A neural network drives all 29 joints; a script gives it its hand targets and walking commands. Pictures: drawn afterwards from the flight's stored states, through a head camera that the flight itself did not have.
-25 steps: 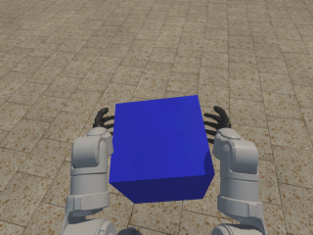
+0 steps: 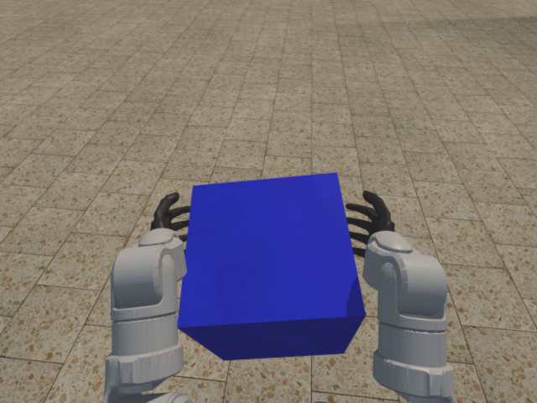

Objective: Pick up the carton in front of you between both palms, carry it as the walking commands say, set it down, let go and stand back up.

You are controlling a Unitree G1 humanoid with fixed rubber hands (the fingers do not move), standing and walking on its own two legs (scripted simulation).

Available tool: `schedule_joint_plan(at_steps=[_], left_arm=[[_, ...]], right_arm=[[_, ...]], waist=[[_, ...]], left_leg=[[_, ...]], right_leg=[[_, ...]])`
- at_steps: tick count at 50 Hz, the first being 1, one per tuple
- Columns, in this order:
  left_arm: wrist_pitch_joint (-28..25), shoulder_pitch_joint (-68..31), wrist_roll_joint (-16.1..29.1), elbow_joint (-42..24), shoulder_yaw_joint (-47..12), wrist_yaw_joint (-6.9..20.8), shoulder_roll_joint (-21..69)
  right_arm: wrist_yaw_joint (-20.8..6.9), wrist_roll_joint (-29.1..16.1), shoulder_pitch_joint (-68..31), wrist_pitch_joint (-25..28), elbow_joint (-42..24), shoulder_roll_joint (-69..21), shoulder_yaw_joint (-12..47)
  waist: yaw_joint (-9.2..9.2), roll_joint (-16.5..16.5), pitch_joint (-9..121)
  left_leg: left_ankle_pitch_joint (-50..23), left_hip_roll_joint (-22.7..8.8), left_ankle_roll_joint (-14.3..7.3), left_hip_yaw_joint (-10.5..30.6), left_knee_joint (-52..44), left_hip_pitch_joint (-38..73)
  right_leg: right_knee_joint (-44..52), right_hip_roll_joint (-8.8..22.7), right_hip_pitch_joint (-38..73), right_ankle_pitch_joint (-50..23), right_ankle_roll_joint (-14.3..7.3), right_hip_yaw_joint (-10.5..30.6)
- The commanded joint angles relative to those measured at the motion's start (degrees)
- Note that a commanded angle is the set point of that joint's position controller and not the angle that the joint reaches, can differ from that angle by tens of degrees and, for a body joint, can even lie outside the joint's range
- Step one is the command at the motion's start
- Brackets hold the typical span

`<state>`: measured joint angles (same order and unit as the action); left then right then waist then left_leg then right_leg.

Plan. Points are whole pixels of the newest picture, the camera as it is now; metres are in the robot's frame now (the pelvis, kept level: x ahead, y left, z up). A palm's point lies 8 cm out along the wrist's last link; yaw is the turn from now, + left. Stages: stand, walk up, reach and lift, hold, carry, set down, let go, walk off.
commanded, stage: carry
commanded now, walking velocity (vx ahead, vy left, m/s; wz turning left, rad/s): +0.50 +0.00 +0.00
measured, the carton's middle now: (274, 276) +0.32 -0.02 +0.03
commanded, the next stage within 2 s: none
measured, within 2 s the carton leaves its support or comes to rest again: neither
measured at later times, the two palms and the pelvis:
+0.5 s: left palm (211, 136) +0.60 +0.08 +0.12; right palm (352, 130) +0.61 -0.21 +0.11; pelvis +0.27 -0.08 +0.01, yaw +2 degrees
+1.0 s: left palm (213, 96) +0.84 +0.09 +0.08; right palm (325, 92) +0.83 -0.20 +0.09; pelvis +0.57 -0.05 +0.01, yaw -2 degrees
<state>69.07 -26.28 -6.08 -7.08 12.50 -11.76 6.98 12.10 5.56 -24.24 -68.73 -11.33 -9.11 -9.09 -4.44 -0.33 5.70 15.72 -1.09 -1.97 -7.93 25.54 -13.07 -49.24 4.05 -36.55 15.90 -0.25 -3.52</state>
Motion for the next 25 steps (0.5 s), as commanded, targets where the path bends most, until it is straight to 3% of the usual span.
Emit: schedule_joint_plan(at_steps=[1,2,3,4,5,6,7,8,9,10,11,12,13,14,15,16,17,18,19,20,21,22,23,24,25], left_arm=[[-1.97,-36.0,14.29,5.01,-33.86,9.75,43.81],[-2.41,-36.17,14.86,5.77,-32.93,9.89,44.8],[-2.44,-39.25,15.22,6.88,-32.22,10.18,45.26],[-2.22,-39.11,14.63,10.51,-30.74,10.15,43.89],[-2.05,-40.17,17.1,9.55,-32.64,10.1,46.02],[-2.51,-41.64,16.91,10.83,-31.97,10.39,45.79],[-2.8,-40.14,16.61,13.0,-30.45,10.49,46.66],[-2.65,-39.47,15.2,13.98,-29.41,10.19,45.87],[-2.56,-36.25,15.04,20.29,-26.17,10.25,43.47],[-3.25,-33.64,15.31,18.07,-25.79,10.88,49.09],[-4.31,-40.42,16.01,13.17,-26.08,11.29,50.57],[-4.36,-45.72,19.33,12.06,-29.88,12.0,55.09],[-5.4,-47.59,21.49,10.15,-30.63,12.4,58.38],[-6.34,-50.84,21.93,8.45,-31.98,12.71,60.49],[-6.7,-53.18,24.52,5.65,-34.46,12.99,62.98],[-7.46,-53.78,23.92,2.64,-36.4,12.88,61.15],[-7.13,-49.53,24.11,2.48,-36.47,12.68,58.83],[-6.42,-44.4,23.08,4.59,-36.16,12.71,60.15],[-5.68,-42.52,22.54,4.38,-35.48,12.66,58.88],[-5.9,-40.56,21.71,2.45,-36.77,12.85,57.69],[-4.84,-37.42,19.76,3.93,-35.19,12.81,55.61],[-4.7,-36.77,21.39,1.24,-36.17,13.58,55.52],[-4.36,-36.28,21.08,0.52,-37.17,14.17,56.16],[-4.15,-35.24,23.2,-1.15,-38.9,14.63,57.75],[-3.72,-36.19,24.12,-5.78,-40.38,14.75,57.57]], right_arm=[[-12.2,-22.54,-41.9,1.58,6.88,-46.49,37.2],[-11.88,-22.67,-43.17,1.8,7.42,-47.86,35.87],[-11.42,-22.26,-45.72,2.17,5.5,-47.61,35.83],[-10.93,-20.69,-46.49,1.83,11.97,-46.93,32.88],[-10.39,-18.53,-39.64,1.65,14.84,-47.09,31.01],[-10.43,-18.3,-42.53,2.24,15.94,-47.75,31.2],[-9.88,-17.11,-42.3,2.57,15.68,-48.8,30.32],[-9.66,-17.24,-43.7,2.59,15.28,-48.03,29.41],[-9.34,-15.5,-40.07,1.28,20.43,-45.51,26.64],[-9.53,-17.5,-43.6,2.44,14.56,-50.43,28.16],[-9.9,-18.03,-46.27,3.07,16.95,-56.01,27.93],[-10.19,-16.97,-46.4,3.62,16.49,-54.88,27.15],[-10.36,-19.47,-48.21,4.14,14.66,-60.08,29.76],[-10.73,-20.38,-50.89,4.99,14.19,-61.72,32.31],[-10.44,-21.05,-52.07,6.25,9.92,-61.53,33.35],[-10.57,-21.57,-54.2,6.67,7.22,-61.69,35.71],[-10.44,-21.9,-50.33,6.52,8.79,-61.48,35.89],[-9.93,-22.13,-51.07,6.99,5.36,-60.1,36.72],[-9.42,-20.69,-44.66,6.2,9.92,-58.94,35.65],[-9.58,-18.87,-42.74,5.94,7.2,-58.08,35.86],[-9.96,-18.59,-37.3,5.09,10.1,-58.46,36.68],[-10.09,-18.1,-34.86,4.73,8.66,-57.01,36.8],[-10.55,-17.84,-35.08,4.53,6.45,-58.27,37.84],[-10.73,-20.02,-36.78,4.55,2.25,-58.13,39.32],[-10.74,-19.67,-34.17,3.76,2.64,-59.14,39.83]], waist=[[1.78,9.07,12.14],[3.0,7.74,13.04],[2.28,7.66,9.29],[2.78,6.82,11.4],[4.02,10.02,12.85],[3.86,7.56,11.8],[5.12,5.62,16.08],[6.16,-4.93,20.08],[7.35,-18.1,20.45],[5.71,-19.03,20.78],[5.09,-13.45,20.76],[5.1,-6.97,20.15],[4.87,-5.38,21.03],[4.09,-3.4,21.87],[5.08,-1.94,24.53],[5.84,-3.92,24.31],[5.35,-3.72,24.7],[5.38,-6.31,22.72],[5.02,-4.01,23.57],[4.71,-5.7,22.08],[3.92,-8.56,20.22],[4.91,-8.01,21.35],[5.17,-6.37,21.82],[5.47,-5.04,20.39],[5.72,-4.11,18.72]], left_leg=[[-15.82,-13.41,-6.93,7.85,-9.92,4.43],[-12.18,-13.12,-5.93,6.54,-10.56,2.19],[-14.42,-12.57,-5.97,4.6,-9.13,5.62],[-12.49,-13.2,-4.96,5.78,-8.77,6.03],[-11.45,-12.48,-3.88,3.93,-6.85,6.67],[-18.39,-10.6,-2.69,1.45,0.32,7.79],[-19.8,-7.85,-0.2,-2.09,10.56,6.18],[-9.52,-3.6,1.94,-2.63,25.54,-2.87],[13.05,2.88,3.47,-1.37,40.54,-21.75],[13.84,0.95,1.98,5.38,44.91,-24.6],[11.98,-1.54,1.22,8.29,46.68,-25.28],[7.77,-2.44,1.22,7.39,44.56,-24.86],[5.43,-4.44,0.73,8.26,41.22,-23.89],[3.52,-4.46,-0.1,7.93,38.53,-22.79],[3.01,-5.25,0.63,7.05,37.11,-23.71],[3.05,-3.86,0.61,5.62,34.57,-22.57],[1.5,-3.76,0.85,5.02,32.66,-21.34],[0.16,-3.94,1.69,5.22,31.03,-22.87],[1.06,-3.92,1.83,4.79,30.98,-24.71],[-0.08,-4.0,1.8,4.32,28.21,-25.82],[-4.35,-5.41,2.2,4.45,25.83,-28.46],[-5.56,-4.48,2.05,3.08,24.98,-27.49],[-5.42,-4.58,2.28,3.69,22.38,-26.83],[-6.08,-4.1,2.77,3.04,20.47,-27.46],[-5.93,-2.85,3.49,1.37,16.48,-27.07]], right_leg=[[13.39,-2.03,9.83,-12.84,0.02,-4.12],[13.86,-1.25,13.81,-15.61,-0.94,-4.26],[16.71,-1.85,9.65,-15.82,-1.04,-5.48],[17.87,-0.78,13.09,-17.04,-1.77,-4.42],[19.05,0.28,17.35,-16.99,-1.85,-3.97],[23.94,-3.0,20.32,-11.18,-2.7,-7.76],[24.25,-2.97,30.29,-8.03,-2.25,-7.7],[27.36,7.63,39.59,-0.42,-4.8,7.49],[32.12,20.04,52.44,1.36,-11.83,32.17],[33.7,18.94,49.73,-3.98,-10.38,32.39],[31.99,17.29,47.47,-4.07,-8.37,26.68],[33.68,17.59,42.13,-5.44,-6.96,24.03],[34.94,15.2,41.91,-4.4,-6.7,19.59],[33.91,14.16,42.6,-8.56,-6.61,15.4],[33.18,15.17,44.36,-13.68,-7.54,12.73],[34.05,14.78,43.6,-13.79,-8.61,13.12],[35.95,14.63,43.38,-10.34,-9.21,12.04],[36.53,14.79,42.69,-9.47,-9.79,9.69],[37.3,13.73,46.96,-12.15,-9.03,10.5],[38.06,15.74,46.76,-14.34,-10.57,10.99],[37.23,14.37,47.86,-16.53,-9.81,6.71],[36.46,12.97,49.24,-21.38,-7.73,5.37],[36.79,12.98,47.83,-18.32,-9.07,5.04],[36.26,13.63,48.73,-20.53,-9.11,4.92],[36.6,11.48,49.23,-21.41,-8.28,4.11]])
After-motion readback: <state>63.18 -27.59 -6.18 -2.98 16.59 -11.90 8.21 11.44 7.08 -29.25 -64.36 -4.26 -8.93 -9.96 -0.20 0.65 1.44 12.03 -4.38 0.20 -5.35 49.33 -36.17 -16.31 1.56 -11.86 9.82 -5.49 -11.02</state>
